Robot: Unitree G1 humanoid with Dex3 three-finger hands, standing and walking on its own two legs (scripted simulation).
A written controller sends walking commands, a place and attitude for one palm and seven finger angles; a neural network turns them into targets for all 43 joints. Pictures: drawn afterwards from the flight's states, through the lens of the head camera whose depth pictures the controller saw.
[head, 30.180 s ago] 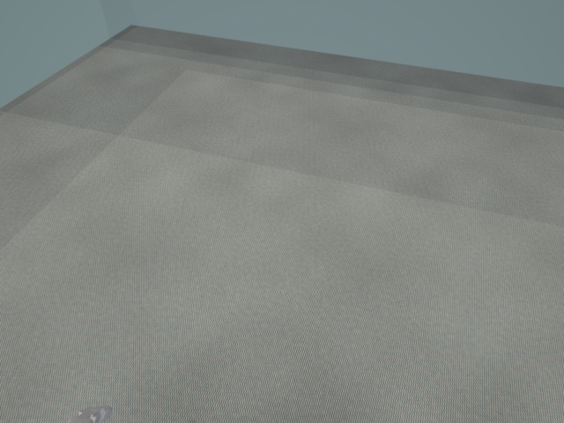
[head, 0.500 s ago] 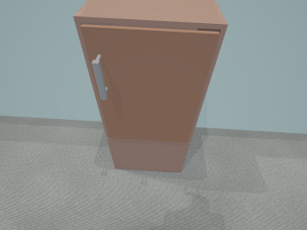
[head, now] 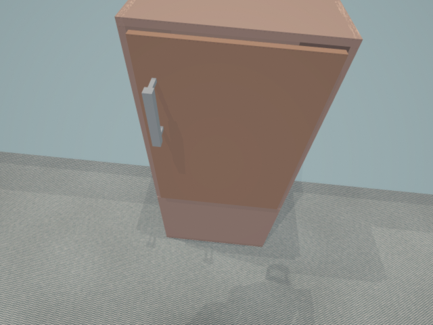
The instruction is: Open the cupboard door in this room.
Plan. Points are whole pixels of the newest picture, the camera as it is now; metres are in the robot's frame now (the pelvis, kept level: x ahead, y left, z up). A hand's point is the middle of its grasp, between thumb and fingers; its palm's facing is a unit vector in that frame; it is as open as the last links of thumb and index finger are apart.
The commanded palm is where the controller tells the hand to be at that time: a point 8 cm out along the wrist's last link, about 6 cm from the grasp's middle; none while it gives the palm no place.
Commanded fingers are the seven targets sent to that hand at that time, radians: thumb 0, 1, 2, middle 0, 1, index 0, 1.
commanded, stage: come to a stop and stand still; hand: left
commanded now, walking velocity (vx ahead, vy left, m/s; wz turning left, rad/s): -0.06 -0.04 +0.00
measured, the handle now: (155, 113) +0.54 +0.19 +0.06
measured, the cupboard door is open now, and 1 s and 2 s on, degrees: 0 0 0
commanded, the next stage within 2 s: look again from close up in 1.34 s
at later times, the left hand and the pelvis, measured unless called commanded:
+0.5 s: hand out of the picture +0.02 +0.18 -0.18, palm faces +0.00 -0.98 -0.21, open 7.3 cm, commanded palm none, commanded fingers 0.00 0.90 0.90 -0.20 -0.30 -0.20 -0.30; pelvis +0.00 +0.00 -0.01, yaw +0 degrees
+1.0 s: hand out of the picture +0.06 +0.17 -0.17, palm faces -0.01 -0.98 -0.21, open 7.3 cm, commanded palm none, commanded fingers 0.00 0.90 0.90 -0.20 -0.30 -0.20 -0.30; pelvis +0.03 -0.01 +0.00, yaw -1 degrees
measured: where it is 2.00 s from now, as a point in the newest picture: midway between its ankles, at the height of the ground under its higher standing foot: outside the picture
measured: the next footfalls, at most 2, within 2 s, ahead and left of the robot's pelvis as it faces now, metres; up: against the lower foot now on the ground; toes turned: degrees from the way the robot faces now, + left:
none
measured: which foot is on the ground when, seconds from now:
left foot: down 0.00-1.00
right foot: down 0.00-1.00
